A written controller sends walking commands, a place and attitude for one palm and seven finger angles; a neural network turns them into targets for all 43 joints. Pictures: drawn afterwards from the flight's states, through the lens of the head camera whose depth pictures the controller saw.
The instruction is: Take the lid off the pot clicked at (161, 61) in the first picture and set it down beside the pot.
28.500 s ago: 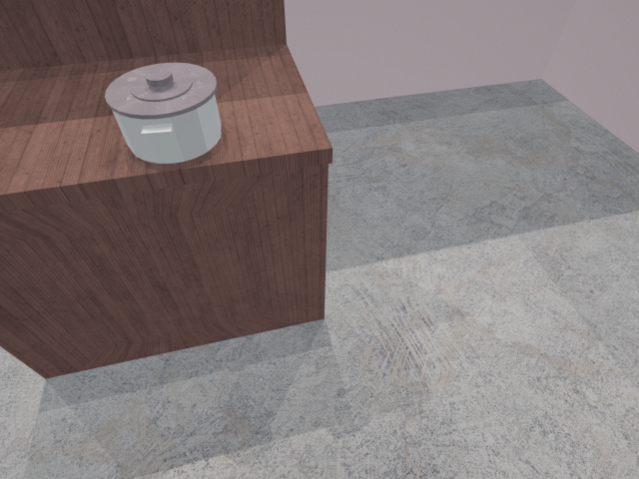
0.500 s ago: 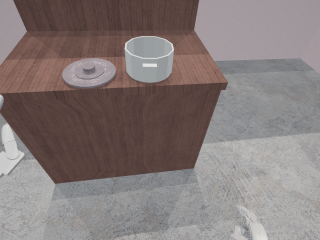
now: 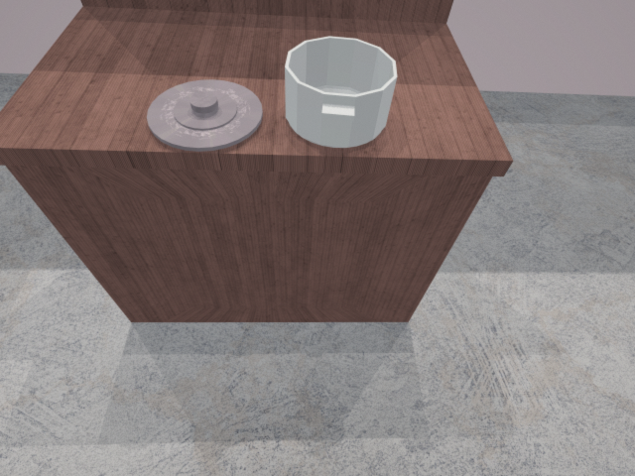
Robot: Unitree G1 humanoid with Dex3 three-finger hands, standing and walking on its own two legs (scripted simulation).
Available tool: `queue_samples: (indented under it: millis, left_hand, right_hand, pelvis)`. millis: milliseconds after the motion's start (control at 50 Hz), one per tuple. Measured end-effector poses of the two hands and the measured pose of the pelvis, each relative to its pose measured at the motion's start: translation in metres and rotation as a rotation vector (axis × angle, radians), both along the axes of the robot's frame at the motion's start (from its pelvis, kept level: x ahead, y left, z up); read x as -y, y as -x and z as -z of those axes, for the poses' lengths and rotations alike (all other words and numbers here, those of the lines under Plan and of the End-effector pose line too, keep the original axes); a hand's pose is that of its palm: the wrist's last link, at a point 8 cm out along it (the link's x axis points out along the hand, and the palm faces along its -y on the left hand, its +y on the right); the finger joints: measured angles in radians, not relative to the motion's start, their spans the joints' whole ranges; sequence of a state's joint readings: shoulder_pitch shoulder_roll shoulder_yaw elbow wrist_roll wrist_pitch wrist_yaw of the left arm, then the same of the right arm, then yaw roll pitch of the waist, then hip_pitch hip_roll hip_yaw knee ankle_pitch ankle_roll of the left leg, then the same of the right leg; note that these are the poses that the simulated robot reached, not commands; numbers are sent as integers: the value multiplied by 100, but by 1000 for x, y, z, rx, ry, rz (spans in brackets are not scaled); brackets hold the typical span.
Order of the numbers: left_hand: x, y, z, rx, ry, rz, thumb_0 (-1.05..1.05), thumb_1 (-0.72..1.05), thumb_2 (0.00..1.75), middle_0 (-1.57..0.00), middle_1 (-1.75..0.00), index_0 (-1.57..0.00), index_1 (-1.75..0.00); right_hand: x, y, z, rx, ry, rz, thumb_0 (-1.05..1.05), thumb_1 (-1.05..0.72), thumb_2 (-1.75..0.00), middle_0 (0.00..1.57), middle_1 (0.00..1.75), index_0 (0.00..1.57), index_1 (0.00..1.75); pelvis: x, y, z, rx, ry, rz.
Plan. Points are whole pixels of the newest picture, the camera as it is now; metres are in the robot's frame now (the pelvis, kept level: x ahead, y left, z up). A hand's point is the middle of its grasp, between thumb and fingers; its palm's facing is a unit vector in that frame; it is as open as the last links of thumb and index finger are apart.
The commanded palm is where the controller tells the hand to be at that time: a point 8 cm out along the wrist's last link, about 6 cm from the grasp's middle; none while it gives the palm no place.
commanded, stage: stop stepping back and stand still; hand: left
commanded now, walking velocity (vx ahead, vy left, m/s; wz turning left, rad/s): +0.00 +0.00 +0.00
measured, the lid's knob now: (204, 102) +0.70 +0.24 +0.05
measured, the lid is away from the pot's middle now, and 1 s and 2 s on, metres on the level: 0.25 0.25 0.25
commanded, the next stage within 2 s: let the arm hang, fingers relaxed in 0.24 s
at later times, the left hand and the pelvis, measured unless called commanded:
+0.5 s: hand out of the picture +0.07 +0.19 -0.16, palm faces +0.01 -0.97 -0.23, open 7.3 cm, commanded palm none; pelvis +0.01 +0.01 +0.01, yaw -1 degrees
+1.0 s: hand out of the picture +0.01 +0.19 -0.16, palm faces +0.00 -0.98 -0.20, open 7.4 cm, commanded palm none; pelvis +0.00 +0.02 +0.02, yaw -1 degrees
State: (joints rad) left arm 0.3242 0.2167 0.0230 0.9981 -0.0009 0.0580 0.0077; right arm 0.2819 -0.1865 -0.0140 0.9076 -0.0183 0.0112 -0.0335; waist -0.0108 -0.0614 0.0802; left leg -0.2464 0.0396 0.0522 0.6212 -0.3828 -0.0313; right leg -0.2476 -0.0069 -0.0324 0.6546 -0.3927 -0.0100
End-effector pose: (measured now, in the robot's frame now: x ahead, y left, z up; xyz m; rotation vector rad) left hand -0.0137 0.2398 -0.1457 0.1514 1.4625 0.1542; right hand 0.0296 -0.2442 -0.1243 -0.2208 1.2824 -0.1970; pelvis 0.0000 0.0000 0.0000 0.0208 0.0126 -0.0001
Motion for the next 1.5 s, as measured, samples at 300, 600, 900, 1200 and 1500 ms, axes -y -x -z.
queue_samples:
  millis: [300, 600, 900, 1200, 1500]
  left_hand:
    - [9, -31, -20, 38, -34, 9, 1, 91, 90, -20, -30, -19, -30]
    - [1, -77, -21, 176, -27, 43, 0, 93, 90, -20, -30, -20, -30]
    - [-5, -33, -18, 76, -16, 26, 0, 92, 90, -20, -30, -19, -30]
    - [3, -3, -16, 17, 13, 12, 1, 92, 90, -20, -30, -20, -30]
    - [0, -5, -18, 36, -3, 16, 1, 92, 90, -20, -30, -19, -30]
  right_hand:
    - [-40, 45, 14, -182, -128, 106, 1, -91, -90, 20, 30, 20, 30]
    - [-47, 43, 10, -128, -110, 134, 1, -92, -90, 20, 30, 20, 30]
    - [-52, 49, 7, -128, -101, 127, 1, -91, -90, 20, 30, 20, 30]
    - [-59, 60, 6, -143, -107, 127, 1, -91, -90, 20, 30, 20, 30]
    - [-63, 69, 8, -151, -124, 134, 1, -91, -90, 20, 30, 20, 30]
  pelvis:
    - [-3, -14, -13, 1, 25, 0]
    - [-12, -10, -15, 18, 24, 14]
    - [-19, -2, -17, 23, 25, 21]
    - [-23, 5, -18, 25, 25, 24]
    - [-22, 9, -18, 24, 23, 24]
